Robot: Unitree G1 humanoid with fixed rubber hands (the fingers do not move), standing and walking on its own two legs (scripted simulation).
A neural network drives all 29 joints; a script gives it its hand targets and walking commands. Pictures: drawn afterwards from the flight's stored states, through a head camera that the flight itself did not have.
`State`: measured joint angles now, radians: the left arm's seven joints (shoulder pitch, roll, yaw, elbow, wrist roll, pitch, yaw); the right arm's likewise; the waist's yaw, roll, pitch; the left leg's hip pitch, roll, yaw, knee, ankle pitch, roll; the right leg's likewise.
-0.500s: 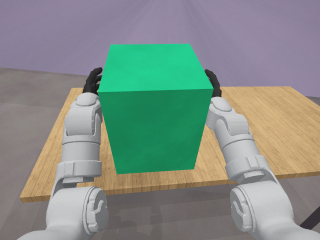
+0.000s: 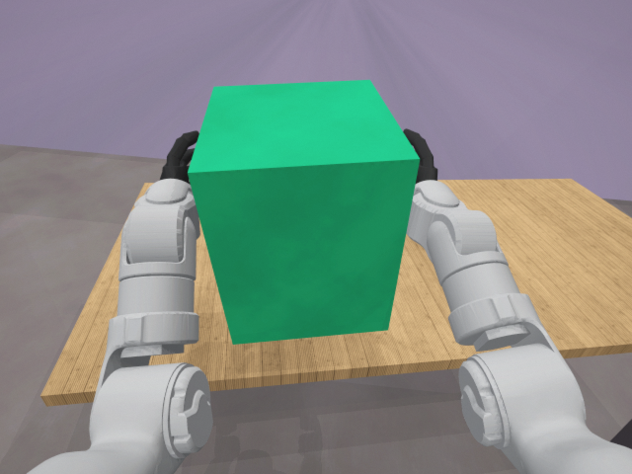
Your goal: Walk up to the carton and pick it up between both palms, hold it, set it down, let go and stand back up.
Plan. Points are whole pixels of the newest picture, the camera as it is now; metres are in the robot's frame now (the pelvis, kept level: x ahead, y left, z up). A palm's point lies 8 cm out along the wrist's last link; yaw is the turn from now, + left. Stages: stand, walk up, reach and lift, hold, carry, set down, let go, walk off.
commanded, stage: hold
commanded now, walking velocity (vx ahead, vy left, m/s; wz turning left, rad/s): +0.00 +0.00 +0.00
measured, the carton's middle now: (302, 210) +0.38 +0.00 +0.23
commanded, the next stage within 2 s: none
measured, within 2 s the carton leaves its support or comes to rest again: neither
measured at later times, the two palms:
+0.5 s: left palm (173, 181) +0.36 +0.15 +0.27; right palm (421, 177) +0.37 -0.14 +0.28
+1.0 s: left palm (167, 178) +0.37 +0.16 +0.27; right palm (416, 173) +0.37 -0.13 +0.28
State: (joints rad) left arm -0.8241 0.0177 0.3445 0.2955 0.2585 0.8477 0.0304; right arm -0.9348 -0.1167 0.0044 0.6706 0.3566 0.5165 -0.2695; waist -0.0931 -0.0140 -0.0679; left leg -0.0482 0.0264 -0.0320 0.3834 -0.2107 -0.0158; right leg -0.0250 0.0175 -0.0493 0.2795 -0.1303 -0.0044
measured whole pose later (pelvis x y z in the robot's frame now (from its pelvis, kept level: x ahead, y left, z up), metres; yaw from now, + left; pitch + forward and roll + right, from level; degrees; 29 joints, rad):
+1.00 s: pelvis +0.00 -0.01 +0.00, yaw +0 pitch -6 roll -1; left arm -0.88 0.05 0.36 0.33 0.24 0.88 0.01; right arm -1.00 -0.13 0.02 0.67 0.39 0.60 -0.31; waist -0.07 0.00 -0.10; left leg -0.07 0.03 -0.04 0.39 -0.21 -0.02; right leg -0.04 0.03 -0.06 0.28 -0.13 -0.01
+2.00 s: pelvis +0.00 +0.00 +0.00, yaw +1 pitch -6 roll -2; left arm -0.89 0.06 0.35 0.35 0.23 0.87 0.01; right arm -1.00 -0.13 0.00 0.68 0.39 0.60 -0.31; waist -0.08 0.00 -0.11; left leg -0.08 0.03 -0.05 0.40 -0.21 -0.02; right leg -0.05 0.02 -0.06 0.28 -0.13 -0.01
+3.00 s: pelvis +0.00 +0.00 +0.00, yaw +1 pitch -5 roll -1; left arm -0.93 0.07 0.36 0.41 0.24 0.85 0.02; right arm -1.03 -0.13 -0.01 0.74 0.37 0.60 -0.30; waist -0.08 0.00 -0.11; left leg -0.10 0.03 -0.05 0.40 -0.20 -0.02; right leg -0.06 0.02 -0.06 0.28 -0.12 -0.01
